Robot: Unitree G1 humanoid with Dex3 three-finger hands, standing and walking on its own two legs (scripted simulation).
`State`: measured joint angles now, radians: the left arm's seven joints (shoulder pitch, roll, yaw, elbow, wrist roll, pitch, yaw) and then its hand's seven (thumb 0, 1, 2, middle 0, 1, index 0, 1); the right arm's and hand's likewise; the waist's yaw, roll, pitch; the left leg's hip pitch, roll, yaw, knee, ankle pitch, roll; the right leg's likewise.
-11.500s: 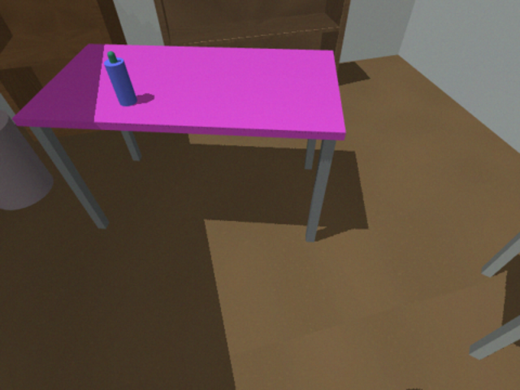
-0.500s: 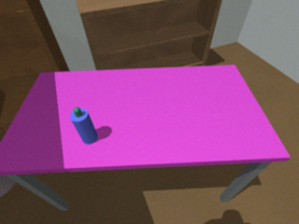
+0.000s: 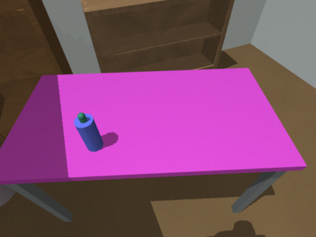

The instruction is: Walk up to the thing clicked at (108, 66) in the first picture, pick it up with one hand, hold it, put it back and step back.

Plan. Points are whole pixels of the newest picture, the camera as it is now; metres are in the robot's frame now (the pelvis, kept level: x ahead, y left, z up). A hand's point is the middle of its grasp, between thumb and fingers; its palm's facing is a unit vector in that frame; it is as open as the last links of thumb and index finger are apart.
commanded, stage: stand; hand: left
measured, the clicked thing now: (88, 130) +0.46 +0.25 -0.04
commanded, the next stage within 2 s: rise first in 0.64 s
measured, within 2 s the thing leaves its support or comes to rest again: neither
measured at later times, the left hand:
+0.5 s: hand out of the picture +0.08 +0.26 -0.16, palm faces -0.04 -0.94 -0.35, open 7.4 cm
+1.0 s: hand (75, 232) +0.18 +0.25 -0.12, palm faces +0.17 -0.93 -0.31, open 11.4 cm
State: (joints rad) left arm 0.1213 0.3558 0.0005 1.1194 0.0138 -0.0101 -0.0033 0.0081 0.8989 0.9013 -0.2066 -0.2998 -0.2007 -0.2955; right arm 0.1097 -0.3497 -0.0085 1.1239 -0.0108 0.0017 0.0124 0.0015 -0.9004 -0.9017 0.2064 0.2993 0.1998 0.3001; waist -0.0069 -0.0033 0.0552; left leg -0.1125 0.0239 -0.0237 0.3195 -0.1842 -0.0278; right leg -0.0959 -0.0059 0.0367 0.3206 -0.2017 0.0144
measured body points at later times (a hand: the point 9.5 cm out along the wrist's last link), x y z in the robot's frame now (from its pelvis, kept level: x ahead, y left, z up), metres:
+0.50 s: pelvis +0.00 +0.00 +0.00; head +0.02 +0.00 +0.45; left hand +0.08 +0.31 -0.13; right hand +0.08 -0.30 -0.13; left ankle -0.01 +0.14 -0.75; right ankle -0.02 -0.13 -0.75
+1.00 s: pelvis -0.01 +0.00 -0.01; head +0.03 +0.00 +0.44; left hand +0.16 +0.30 -0.10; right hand +0.16 -0.28 -0.11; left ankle -0.01 +0.14 -0.75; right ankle -0.02 -0.13 -0.75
